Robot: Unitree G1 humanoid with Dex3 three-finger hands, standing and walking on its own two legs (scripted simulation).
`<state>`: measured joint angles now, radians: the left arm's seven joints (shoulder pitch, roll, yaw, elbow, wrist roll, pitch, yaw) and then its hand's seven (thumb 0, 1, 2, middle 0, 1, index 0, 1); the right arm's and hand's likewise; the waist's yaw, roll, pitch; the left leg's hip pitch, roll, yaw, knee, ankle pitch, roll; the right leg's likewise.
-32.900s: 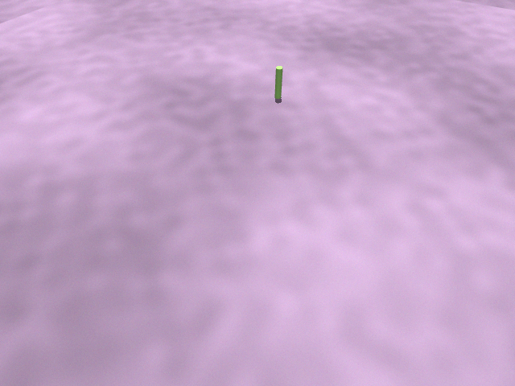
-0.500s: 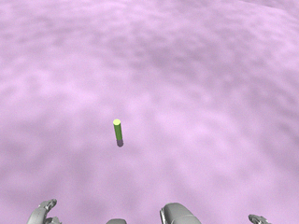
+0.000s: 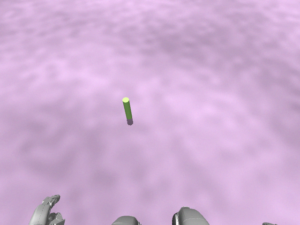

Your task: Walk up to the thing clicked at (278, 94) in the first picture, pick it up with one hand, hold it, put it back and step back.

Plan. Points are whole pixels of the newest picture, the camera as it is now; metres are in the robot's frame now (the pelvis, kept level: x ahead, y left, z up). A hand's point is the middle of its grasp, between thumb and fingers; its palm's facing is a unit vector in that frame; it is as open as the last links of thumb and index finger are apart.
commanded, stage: step back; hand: left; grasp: from the side
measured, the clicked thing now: (127, 109) +0.88 +0.18 -0.64
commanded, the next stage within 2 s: stand in 1.58 s
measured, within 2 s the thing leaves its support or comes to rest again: neither
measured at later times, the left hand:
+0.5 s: hand out of the picture -0.11 +0.24 -0.14, palm faces -0.06 -0.91 -0.40, open 7.4 cm
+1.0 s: hand out of the picture -0.13 +0.25 -0.13, palm faces +0.00 -0.93 -0.37, open 7.4 cm
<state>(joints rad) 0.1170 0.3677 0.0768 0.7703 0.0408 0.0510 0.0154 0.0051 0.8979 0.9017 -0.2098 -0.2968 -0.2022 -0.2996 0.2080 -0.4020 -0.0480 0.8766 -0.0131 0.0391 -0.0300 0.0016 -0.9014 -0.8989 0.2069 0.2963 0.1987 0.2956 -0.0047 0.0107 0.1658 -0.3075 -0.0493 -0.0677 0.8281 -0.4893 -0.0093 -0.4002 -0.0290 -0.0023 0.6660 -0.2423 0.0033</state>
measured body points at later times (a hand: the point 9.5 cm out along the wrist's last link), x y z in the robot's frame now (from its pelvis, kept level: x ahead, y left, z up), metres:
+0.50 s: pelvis -0.17 -0.03 +0.00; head -0.14 -0.04 +0.45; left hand -0.11 +0.28 -0.11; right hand -0.06 -0.36 -0.11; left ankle -0.07 +0.10 -0.69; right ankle -0.20 -0.15 -0.72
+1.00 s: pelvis -0.21 -0.03 +0.01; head -0.20 -0.02 +0.46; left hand -0.13 +0.29 -0.11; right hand -0.16 -0.34 -0.11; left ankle -0.21 +0.10 -0.72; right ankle -0.17 -0.15 -0.70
